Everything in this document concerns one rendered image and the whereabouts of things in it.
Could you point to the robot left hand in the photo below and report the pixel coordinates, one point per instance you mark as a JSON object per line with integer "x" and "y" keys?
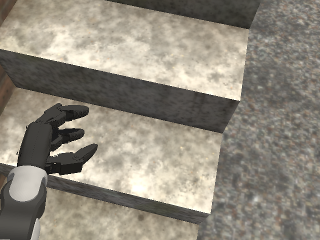
{"x": 43, "y": 136}

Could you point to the robot left forearm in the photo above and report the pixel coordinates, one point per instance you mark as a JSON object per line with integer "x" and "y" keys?
{"x": 22, "y": 203}

